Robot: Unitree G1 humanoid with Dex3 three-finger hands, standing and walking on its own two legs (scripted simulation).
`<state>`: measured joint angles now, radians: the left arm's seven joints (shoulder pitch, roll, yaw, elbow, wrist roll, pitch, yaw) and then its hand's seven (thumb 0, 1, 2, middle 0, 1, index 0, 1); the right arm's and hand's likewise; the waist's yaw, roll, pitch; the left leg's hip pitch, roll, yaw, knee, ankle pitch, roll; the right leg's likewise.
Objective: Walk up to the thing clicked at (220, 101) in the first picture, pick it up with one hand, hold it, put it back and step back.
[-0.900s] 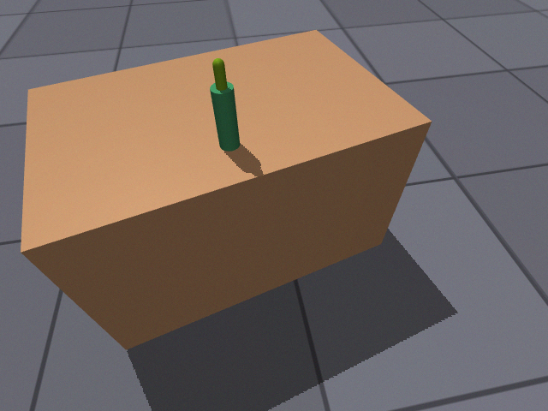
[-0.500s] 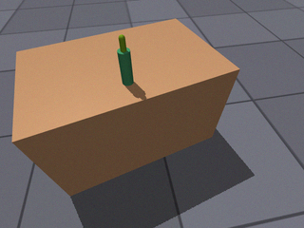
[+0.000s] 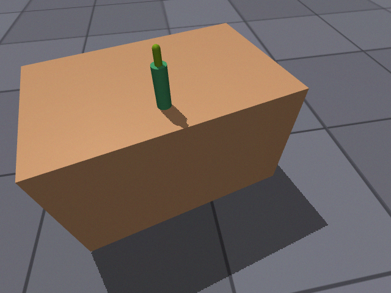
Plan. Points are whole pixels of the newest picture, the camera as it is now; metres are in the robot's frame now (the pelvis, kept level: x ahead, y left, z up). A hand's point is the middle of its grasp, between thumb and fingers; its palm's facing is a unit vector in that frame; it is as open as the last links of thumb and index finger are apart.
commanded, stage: stand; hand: right
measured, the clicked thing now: (160, 78) +0.80 +0.14 -0.01
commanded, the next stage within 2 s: walk up in 0.22 s
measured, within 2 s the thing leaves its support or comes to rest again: neither
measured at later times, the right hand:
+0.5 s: hand out of the picture +0.13 -0.24 -0.15, palm faces -0.18 +0.91 -0.38, open 7.4 cm
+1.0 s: hand (254, 223) +0.33 -0.14 -0.17, palm faces -0.31 +0.88 -0.37, open 7.4 cm
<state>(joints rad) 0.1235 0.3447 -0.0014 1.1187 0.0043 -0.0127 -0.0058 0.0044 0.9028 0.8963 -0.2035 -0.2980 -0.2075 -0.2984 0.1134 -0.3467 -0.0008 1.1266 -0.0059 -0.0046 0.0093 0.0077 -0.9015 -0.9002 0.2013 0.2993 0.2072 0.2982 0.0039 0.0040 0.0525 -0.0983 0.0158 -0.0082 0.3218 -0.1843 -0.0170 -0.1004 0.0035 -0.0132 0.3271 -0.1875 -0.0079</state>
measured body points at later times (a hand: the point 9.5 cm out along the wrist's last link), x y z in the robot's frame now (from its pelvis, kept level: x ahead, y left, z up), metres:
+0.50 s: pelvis +0.04 +0.05 -0.01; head +0.06 +0.06 +0.44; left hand +0.04 +0.39 -0.13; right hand +0.14 -0.28 -0.12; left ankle +0.10 +0.22 -0.72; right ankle +0.00 -0.11 -0.75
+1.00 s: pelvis +0.21 +0.11 -0.03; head +0.23 +0.11 +0.42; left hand +0.18 +0.44 -0.13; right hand +0.34 -0.19 -0.14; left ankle +0.12 +0.24 -0.75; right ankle +0.33 +0.02 -0.75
